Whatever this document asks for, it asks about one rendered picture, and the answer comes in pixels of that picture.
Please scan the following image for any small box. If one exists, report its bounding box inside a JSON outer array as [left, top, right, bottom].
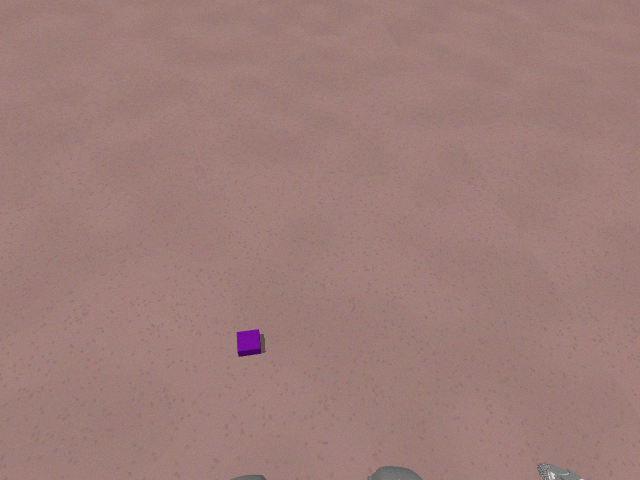
[[237, 329, 261, 357]]

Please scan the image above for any right robot hand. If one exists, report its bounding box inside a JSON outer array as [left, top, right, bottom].
[[537, 463, 583, 480]]

